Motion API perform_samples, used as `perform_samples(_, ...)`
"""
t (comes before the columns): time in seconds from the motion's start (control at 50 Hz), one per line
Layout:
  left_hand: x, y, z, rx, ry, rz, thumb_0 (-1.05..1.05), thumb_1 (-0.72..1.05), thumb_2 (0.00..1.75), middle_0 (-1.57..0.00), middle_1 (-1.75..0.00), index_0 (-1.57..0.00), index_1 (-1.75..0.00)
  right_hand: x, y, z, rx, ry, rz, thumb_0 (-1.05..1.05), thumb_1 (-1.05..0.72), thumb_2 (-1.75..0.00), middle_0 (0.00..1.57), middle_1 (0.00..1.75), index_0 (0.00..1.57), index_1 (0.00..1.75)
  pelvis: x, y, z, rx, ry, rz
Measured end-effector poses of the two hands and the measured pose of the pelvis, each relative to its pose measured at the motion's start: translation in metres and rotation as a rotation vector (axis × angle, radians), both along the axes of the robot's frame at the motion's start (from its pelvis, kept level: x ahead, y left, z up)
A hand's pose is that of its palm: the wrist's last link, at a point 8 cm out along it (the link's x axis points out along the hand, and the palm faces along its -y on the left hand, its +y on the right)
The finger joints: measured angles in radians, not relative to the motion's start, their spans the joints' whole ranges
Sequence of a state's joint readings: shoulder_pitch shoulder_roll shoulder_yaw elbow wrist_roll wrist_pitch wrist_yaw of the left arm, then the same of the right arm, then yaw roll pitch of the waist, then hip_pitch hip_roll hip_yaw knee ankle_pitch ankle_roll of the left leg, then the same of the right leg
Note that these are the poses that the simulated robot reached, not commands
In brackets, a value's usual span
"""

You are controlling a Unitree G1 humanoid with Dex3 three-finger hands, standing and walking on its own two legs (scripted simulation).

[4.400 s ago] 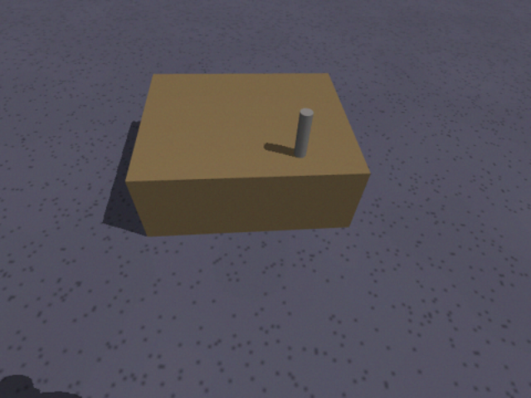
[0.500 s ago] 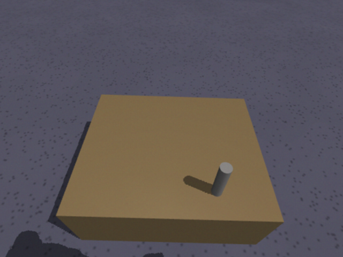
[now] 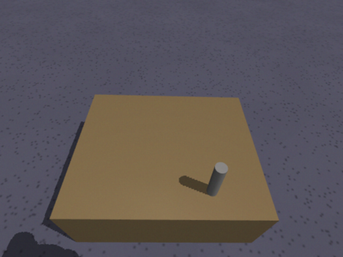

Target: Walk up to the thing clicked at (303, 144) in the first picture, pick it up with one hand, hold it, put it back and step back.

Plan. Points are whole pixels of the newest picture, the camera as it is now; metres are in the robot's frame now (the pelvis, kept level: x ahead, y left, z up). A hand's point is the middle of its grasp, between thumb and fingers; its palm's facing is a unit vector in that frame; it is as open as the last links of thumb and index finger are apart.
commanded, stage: stand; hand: right
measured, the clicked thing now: (216, 180) +0.48 -0.21 -0.32
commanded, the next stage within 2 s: none
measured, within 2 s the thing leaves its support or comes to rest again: neither
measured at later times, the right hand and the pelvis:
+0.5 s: hand out of the picture +0.08 -0.26 -0.16, palm faces -0.02 +0.95 -0.32, open 7.4 cm; pelvis +0.00 -0.01 +0.00, yaw +0 degrees
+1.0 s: hand out of the picture +0.07 -0.27 -0.16, palm faces -0.03 +0.94 -0.33, open 7.4 cm; pelvis +0.00 -0.02 +0.00, yaw +0 degrees
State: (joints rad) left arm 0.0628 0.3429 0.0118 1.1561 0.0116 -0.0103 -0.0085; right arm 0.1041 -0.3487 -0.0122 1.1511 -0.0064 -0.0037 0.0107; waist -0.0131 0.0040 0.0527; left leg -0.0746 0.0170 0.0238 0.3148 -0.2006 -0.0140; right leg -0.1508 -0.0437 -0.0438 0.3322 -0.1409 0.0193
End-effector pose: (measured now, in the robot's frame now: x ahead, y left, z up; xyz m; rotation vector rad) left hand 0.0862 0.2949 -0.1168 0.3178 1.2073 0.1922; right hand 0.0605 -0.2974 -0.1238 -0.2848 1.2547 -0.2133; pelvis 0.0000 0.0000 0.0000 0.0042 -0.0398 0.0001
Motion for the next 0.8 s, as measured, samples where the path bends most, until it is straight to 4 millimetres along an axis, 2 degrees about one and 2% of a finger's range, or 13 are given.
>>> perform_samples(0.28,-0.009,-0.005,0.000,-0.001,0.013,0.004,0.01,0.91,0.90,-0.20,-0.30,-0.21,-0.30,0.013,-0.004,0.003,0.001,-0.030,0.028,0.01,-0.91,-0.90,0.20,0.30,0.20,0.29,0.000,-0.006,0.001,-0.002,0.000,0.005)
perform_samples(0.52,-0.022,-0.007,-0.001,0.007,0.043,0.017,0.01,0.91,0.90,-0.20,-0.30,-0.21,-0.30,0.009,-0.009,0.000,0.003,-0.012,0.034,0.01,-0.91,-0.90,0.20,0.30,0.20,0.29,0.001,-0.011,0.000,-0.002,0.001,0.007)
perform_samples(0.8,-0.018,-0.011,-0.001,0.005,0.034,0.013,0.01,0.91,0.90,-0.20,-0.30,-0.21,-0.30,0.004,-0.013,0.000,0.001,0.003,0.032,0.01,-0.91,-0.90,0.20,0.30,0.20,0.29,0.002,-0.015,0.000,-0.003,0.002,0.007)
